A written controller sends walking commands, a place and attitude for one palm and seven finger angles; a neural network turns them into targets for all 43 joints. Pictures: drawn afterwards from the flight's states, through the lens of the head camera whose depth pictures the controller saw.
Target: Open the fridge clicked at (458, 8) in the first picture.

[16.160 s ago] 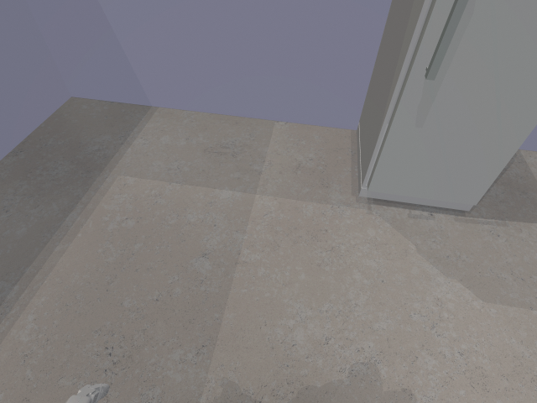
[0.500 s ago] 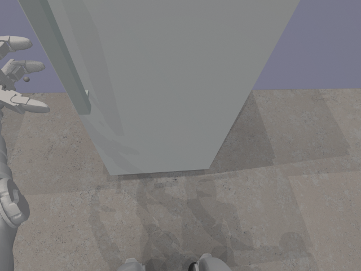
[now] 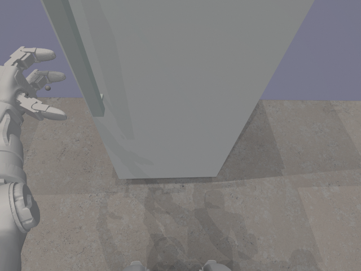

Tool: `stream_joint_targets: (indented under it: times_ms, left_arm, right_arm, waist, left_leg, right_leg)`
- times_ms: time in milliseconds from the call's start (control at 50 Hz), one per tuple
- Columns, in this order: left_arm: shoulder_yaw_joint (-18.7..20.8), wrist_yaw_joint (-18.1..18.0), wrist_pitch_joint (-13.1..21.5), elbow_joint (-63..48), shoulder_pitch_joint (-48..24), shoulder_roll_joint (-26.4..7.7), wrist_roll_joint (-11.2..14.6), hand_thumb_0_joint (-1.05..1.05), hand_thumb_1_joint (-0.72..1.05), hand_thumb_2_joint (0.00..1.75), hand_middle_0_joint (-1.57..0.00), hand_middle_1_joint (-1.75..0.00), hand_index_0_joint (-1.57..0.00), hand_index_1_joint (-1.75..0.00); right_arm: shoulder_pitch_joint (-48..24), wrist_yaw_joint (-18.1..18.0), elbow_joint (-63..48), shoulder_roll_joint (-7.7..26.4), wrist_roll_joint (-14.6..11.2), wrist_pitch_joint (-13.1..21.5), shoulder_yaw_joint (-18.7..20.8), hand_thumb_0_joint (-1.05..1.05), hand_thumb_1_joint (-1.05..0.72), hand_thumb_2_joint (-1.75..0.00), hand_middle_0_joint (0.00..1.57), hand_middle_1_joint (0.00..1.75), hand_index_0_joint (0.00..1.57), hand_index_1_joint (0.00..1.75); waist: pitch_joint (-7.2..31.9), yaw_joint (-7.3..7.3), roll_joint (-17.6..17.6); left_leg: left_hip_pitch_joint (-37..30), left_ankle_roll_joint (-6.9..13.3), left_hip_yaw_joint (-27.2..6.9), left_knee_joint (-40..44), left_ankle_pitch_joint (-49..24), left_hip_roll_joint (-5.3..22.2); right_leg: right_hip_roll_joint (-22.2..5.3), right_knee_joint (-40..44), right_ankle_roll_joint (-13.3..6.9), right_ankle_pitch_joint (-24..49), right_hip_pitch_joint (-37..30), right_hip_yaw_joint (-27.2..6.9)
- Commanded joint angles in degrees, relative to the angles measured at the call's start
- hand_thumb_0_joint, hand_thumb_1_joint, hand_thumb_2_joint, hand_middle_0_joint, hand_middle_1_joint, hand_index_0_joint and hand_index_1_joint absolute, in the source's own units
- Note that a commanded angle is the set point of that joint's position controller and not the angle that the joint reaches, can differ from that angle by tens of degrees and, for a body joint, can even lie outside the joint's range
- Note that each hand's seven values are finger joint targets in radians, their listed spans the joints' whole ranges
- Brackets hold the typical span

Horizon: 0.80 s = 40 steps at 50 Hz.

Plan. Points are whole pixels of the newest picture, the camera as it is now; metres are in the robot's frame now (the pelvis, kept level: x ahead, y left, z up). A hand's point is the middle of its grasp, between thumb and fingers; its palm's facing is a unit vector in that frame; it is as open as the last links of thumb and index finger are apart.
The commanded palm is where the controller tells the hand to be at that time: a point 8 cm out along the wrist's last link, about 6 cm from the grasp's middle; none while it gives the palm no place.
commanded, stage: move the hooked fingers beside the handle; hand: left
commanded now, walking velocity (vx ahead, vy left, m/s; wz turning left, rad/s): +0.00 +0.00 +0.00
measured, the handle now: (74, 35) +0.54 +0.20 +0.19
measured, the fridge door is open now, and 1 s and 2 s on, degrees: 0 0 0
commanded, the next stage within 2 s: feel for the door with the fingertips in 0.10 s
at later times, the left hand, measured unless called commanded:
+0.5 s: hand (61, 84) +0.47 +0.24 +0.12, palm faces -0.01 -1.00 +0.00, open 14.0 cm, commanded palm +0.45 +0.28 +0.12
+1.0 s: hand (62, 77) +0.48 +0.24 +0.13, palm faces +0.01 -1.00 -0.01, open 14.0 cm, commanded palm +0.47 +0.28 +0.12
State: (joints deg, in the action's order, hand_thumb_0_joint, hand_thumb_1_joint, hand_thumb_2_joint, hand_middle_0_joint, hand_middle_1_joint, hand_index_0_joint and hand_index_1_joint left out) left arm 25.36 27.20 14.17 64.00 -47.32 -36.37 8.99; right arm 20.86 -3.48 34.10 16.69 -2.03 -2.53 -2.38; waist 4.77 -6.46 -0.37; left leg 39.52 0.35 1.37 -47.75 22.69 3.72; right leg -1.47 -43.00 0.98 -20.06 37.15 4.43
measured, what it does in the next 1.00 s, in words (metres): stands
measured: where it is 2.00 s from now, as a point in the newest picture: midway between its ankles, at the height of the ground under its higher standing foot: outside the picture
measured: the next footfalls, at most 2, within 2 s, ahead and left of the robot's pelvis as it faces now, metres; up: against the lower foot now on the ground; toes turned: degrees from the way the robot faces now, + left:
none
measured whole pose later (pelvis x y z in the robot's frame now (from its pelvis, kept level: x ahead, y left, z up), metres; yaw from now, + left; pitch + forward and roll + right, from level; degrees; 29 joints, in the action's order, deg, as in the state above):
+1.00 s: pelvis +0.00 -0.01 +0.00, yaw -1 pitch +15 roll -2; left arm 25.5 23.5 15.1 67.9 -51.2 -36.7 7.6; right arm 21.9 -3.3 35.2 16.4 -1.9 -2.6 -2.7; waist 4.5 -7.9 -0.7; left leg 39.4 -0.2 1.7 -46.8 22.2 4.2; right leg -0.8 -42.9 0.4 -19.9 37.7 4.0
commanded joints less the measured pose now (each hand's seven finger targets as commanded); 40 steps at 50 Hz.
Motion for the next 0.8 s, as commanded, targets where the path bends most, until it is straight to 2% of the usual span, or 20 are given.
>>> stream_joint_targets:
  times_ms: [0, 60, 100, 140, 160, 200, 260, 300, 320, 360, 400, 420, 440, 520, 580, 620, 640, 740, 760, 780]
  left_arm:
    - [3.4, -1.9, 4.4, -12.0, -27.2, -19.1, 1.0, 0.00, -0.50, 0.30, -0.30, -1.20, -0.30, -1.20]
    - [4.9, -1.9, 5.2, -10.7, -28.1, -21.6, 1.1, 0.00, -0.50, 0.30, -0.30, -1.20, -0.30, -1.20]
    - [3.0, -1.5, 5.0, -10.1, -28.2, -20.1, 0.1, 0.00, -0.50, 0.30, -0.30, -1.20, -0.30, -1.20]
    - [3.5, -1.1, 5.0, -9.8, -26.6, -20.4, 0.0, 0.00, -0.50, 0.30, -0.30, -1.20, -0.30, -1.20]
    - [4.3, -1.0, 4.8, -9.4, -25.4, -21.3, 0.2, 0.00, -0.50, 0.30, -0.30, -1.20, -0.30, -1.20]
    - [3.8, -0.4, 3.9, -9.0, -24.7, -20.3, 0.9, 0.00, -0.50, 0.30, -0.30, -1.20, -0.30, -1.20]
    - [3.1, 0.4, 3.7, -10.7, -23.4, -17.8, 2.5, 0.00, -0.50, 0.30, -0.30, -1.20, -0.30, -1.20]
    - [2.3, 0.2, 3.5, -11.1, -22.7, -16.3, 2.5, 0.00, -0.50, 0.30, -0.30, -1.20, -0.30, -1.20]
    - [1.6, -0.1, 3.7, -11.0, -23.8, -15.5, 2.7, 0.00, -0.50, 0.30, -0.30, -1.20, -0.30, -1.20]
    - [2.5, -1.0, 3.5, -10.2, -25.3, -17.2, 2.1, 0.00, -0.50, 0.30, -0.30, -1.20, -0.30, -1.20]
    - [3.0, -2.1, 3.9, -11.3, -25.2, -17.3, 1.7, 0.00, -0.50, 0.30, -0.30, -1.20, -0.30, -1.20]
    - [3.1, -2.6, 5.0, -14.4, -26.9, -17.8, 1.6, 0.00, -0.50, 0.30, -0.30, -1.20, -0.30, -1.20]
    - [2.9, -3.0, 5.3, -14.3, -26.0, -16.8, 1.4, 0.00, -0.50, 0.30, -0.30, -1.20, -0.30, -1.20]
    - [1.2, -4.4, 6.5, -19.0, -23.0, -12.5, 2.1, 0.00, -0.50, 0.30, -0.30, -1.20, -0.30, -1.20]
    - [2.4, -5.1, 4.5, -14.6, -23.1, -14.1, 1.7, 0.00, -0.50, 0.30, -0.30, -1.20, -0.30, -1.20]
    - [2.4, -5.8, 3.6, -13.3, -24.2, -14.8, 1.0, 0.00, -0.50, 0.30, -0.30, -1.20, -0.30, -1.20]
    - [2.0, -6.1, 3.4, -13.2, -24.6, -14.6, 0.4, 0.00, -0.50, 0.30, -0.30, -1.20, -0.30, -1.20]
    - [1.8, -7.1, 5.4, -12.7, -26.4, -14.3, 0.2, 0.00, -0.50, 0.30, -0.30, -1.20, -0.30, -1.20]
    - [2.6, -6.9, 5.7, -11.5, -26.4, -15.5, 0.2, 0.00, -0.50, 0.30, -0.30, -1.20, -0.30, -1.20]
    - [1.1, -6.4, 5.8, -11.5, -27.8, -14.1, 0.2, 0.00, -0.50, 0.30, -0.30, -1.20, -0.30, -1.20]
  right_arm:
    - [7.3, -1.1, -3.5, 10.1, 0.4, 1.5, 3.6, 0.00, -0.90, -0.90, 0.20, 0.30, 0.20, 0.30]
    - [7.4, -1.3, -3.6, 10.3, 0.3, 1.6, 3.3, 0.00, -0.90, -0.90, 0.20, 0.30, 0.20, 0.30]
    - [7.5, -1.2, -3.7, 10.1, 0.3, 1.6, 3.2, 0.00, -0.90, -0.90, 0.20, 0.30, 0.20, 0.30]
    - [8.0, -1.1, -3.6, 10.1, 0.4, 1.6, 3.4, 0.00, -0.90, -0.90, 0.20, 0.30, 0.20, 0.30]
    - [8.2, -1.2, -3.6, 10.3, 0.4, 1.4, 3.4, 0.00, -0.90, -0.90, 0.20, 0.30, 0.20, 0.30]
    - [8.4, -1.2, -4.0, 10.4, 0.3, 1.2, 3.4, 0.00, -0.90, -0.90, 0.20, 0.30, 0.20, 0.30]
    - [8.4, -1.0, -4.1, 10.2, 0.3, 1.2, 3.7, 0.00, -0.90, -0.90, 0.20, 0.30, 0.20, 0.30]
    - [8.5, -0.9, -4.1, 10.1, 0.4, 1.1, 3.8, 0.00, -0.90, -0.90, 0.20, 0.30, 0.20, 0.30]
    - [8.7, -0.9, -3.9, 10.1, 0.4, 1.1, 3.7, 0.00, -0.90, -0.90, 0.20, 0.30, 0.20, 0.30]
    - [8.8, -1.0, -3.3, 10.2, 0.3, 1.0, 3.9, 0.00, -0.90, -0.90, 0.20, 0.30, 0.20, 0.30]
    - [8.8, -0.9, -3.5, 10.0, 0.4, 1.1, 3.9, 0.00, -0.90, -0.90, 0.20, 0.30, 0.20, 0.30]
    - [8.7, -0.9, -3.6, 9.8, 0.5, 1.2, 4.0, 0.00, -0.90, -0.90, 0.20, 0.30, 0.20, 0.30]
    - [8.6, -0.8, -3.6, 9.5, 0.5, 1.3, 4.0, 0.00, -0.90, -0.90, 0.20, 0.30, 0.20, 0.30]
    - [8.3, -0.2, -3.8, 9.0, 0.7, 1.7, 4.2, 0.00, -0.90, -0.90, 0.20, 0.30, 0.20, 0.30]
    - [7.8, -0.2, -3.2, 9.3, 0.4, 1.3, 4.2, 0.00, -0.90, -0.90, 0.20, 0.30, 0.20, 0.30]
    - [7.7, -0.4, -3.5, 9.4, 0.4, 1.2, 4.0, 0.00, -0.90, -0.90, 0.20, 0.30, 0.20, 0.30]
    - [7.4, -0.4, -3.6, 9.2, 0.3, 1.3, 4.0, 0.00, -0.90, -0.90, 0.20, 0.30, 0.20, 0.30]
    - [7.9, -0.4, -3.4, 9.2, 0.5, 1.6, 3.9, 0.00, -0.90, -0.90, 0.20, 0.30, 0.20, 0.30]
    - [8.0, -0.5, -3.3, 9.4, 0.5, 1.6, 3.8, 0.00, -0.90, -0.90, 0.20, 0.30, 0.20, 0.30]
    - [7.8, -0.5, -3.1, 9.3, 0.5, 1.6, 3.8, 0.00, -0.90, -0.90, 0.20, 0.30, 0.20, 0.30]
  waist:
    - [21.1, -0.87, -7.7]
    - [22.4, -0.99, -6.0]
    - [22.3, -1.00, -9.5]
    - [23.7, -0.31, -10.6]
    - [23.3, -0.30, -8.8]
    - [22.8, -0.55, -5.8]
    - [23.8, -0.09, -7.2]
    - [22.6, -0.22, -5.9]
    - [20.9, -0.99, -4.7]
    - [19.4, -1.28, -4.7]
    - [20.1, -0.81, -5.6]
    - [22.1, -0.48, -7.7]
    - [23.4, -0.31, -9.4]
    - [26.5, 0.33, -10.7]
    - [21.7, -0.19, -6.0]
    - [19.5, -0.12, -5.7]
    - [19.4, -0.29, -6.7]
    - [21.2, -1.06, -4.3]
    - [20.8, -1.02, -3.6]
    - [21.0, -1.68, -4.8]
  left_leg:
    - [-16.4, 0.7, -3.2, 5.5, -18.9, -2.1]
    - [-14.4, 1.0, -2.7, 5.3, -18.1, -2.3]
    - [-15.0, 0.9, -2.6, 5.2, -18.4, -2.5]
    - [-16.4, 0.7, -2.7, 4.9, -20.3, -2.3]
    - [-16.1, 0.9, -2.7, 4.9, -20.7, -2.2]
    - [-13.7, 1.2, -2.1, 5.3, -19.3, -2.3]
    - [-15.1, 1.2, -1.7, 5.3, -20.5, -2.3]
    - [-14.5, 1.4, -1.7, 5.5, -19.4, -2.3]
    - [-14.0, 1.5, -1.8, 5.7, -18.8, -2.2]
    - [-12.5, 1.6, -1.8, 5.9, -16.2, -2.3]
    - [-12.4, 1.6, -1.6, 6.1, -15.8, -2.5]
    - [-14.1, 1.5, -1.9, 5.9, -17.7, -2.5]
    - [-15.8, 1.2, -1.9, 5.8, -18.8, -2.5]
    - [-20.5, 0.8, -2.3, 5.2, -24.9, -2.1]
    - [-15.6, 1.2, -1.8, 6.1, -20.5, -2.1]
    - [-13.6, 1.4, -1.7, 6.6, -18.7, -2.4]
    - [-14.0, 1.2, -1.7, 6.8, -18.7, -2.4]
    - [-14.7, 1.3, -1.8, 6.1, -19.1, -2.4]
    - [-13.8, 1.3, -1.8, 6.0, -18.8, -2.3]
    - [-14.3, 1.2, -1.6, 6.0, -18.4, -2.4]
  right_leg:
    - [3.4, 3.2, -2.0, 15.7, -5.7, -1.5]
    - [3.4, 3.0, -1.7, 17.2, -8.4, -2.0]
    - [3.3, 2.9, -1.8, 17.1, -7.3, -2.1]
    - [3.4, 2.6, -1.9, 17.6, -6.9, -1.9]
    - [3.5, 2.7, -1.9, 18.3, -7.4, -1.8]
    - [3.4, 3.2, -1.6, 19.0, -9.4, -2.1]
    - [3.5, 3.3, -1.7, 20.3, -9.7, -2.0]
    - [3.6, 3.6, -1.7, 19.2, -9.1, -1.9]
    - [3.8, 3.8, -1.7, 18.6, -8.5, -1.7]
    - [3.6, 4.2, -1.5, 16.9, -8.2, -2.2]
    - [3.5, 4.3, -1.6, 16.5, -8.9, -2.4]
    - [3.5, 3.7, -1.9, 17.7, -9.5, -2.3]
    - [3.6, 3.5, -1.9, 18.0, -8.9, -2.3]
    - [3.9, 2.8, -2.2, 20.7, -8.9, -1.6]
    - [3.7, 3.7, -1.7, 19.8, -9.7, -1.8]
    - [3.5, 3.9, -1.8, 19.1, -10.3, -1.8]
    - [3.3, 3.9, -1.7, 19.0, -9.6, -1.9]
    - [3.5, 3.7, -1.5, 19.7, -10.2, -2.3]
    - [3.4, 3.7, -1.5, 19.8, -10.6, -2.5]
    - [3.4, 3.7, -1.5, 19.7, -10.1, -2.6]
